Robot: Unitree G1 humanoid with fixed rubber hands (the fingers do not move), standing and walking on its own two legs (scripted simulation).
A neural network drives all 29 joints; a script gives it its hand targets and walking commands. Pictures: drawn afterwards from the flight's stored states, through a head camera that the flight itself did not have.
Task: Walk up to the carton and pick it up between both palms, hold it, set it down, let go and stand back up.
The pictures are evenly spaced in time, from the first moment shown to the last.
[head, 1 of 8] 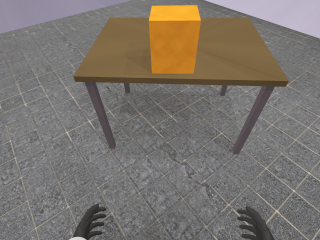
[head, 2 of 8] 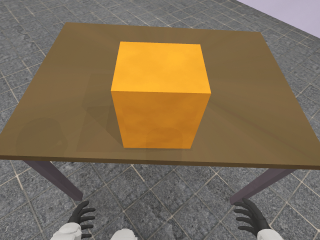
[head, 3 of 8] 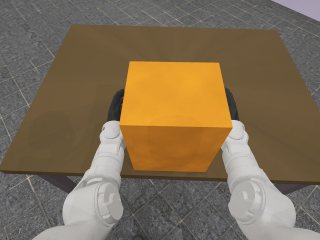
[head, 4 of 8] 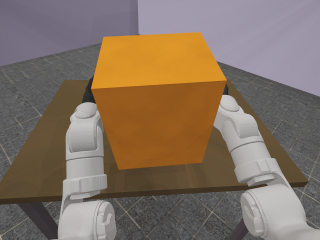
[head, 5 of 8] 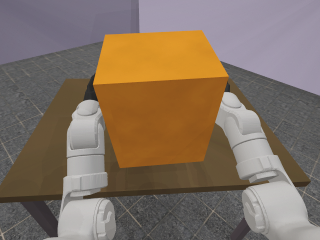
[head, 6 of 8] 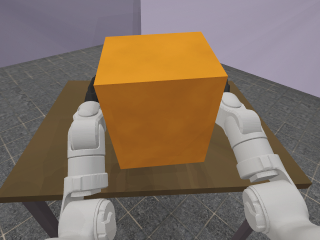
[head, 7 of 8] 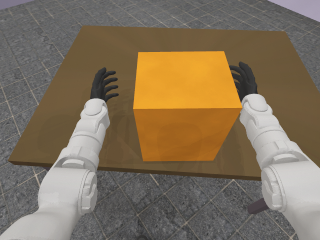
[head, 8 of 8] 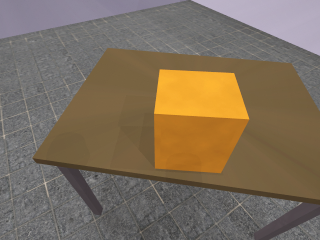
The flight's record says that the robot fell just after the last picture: no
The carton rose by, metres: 0.20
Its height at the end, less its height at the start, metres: +0.00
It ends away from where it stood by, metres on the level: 0.01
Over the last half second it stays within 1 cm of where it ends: yes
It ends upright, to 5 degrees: yes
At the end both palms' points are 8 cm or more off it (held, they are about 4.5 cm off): yes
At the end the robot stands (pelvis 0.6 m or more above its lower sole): yes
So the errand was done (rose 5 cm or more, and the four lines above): yes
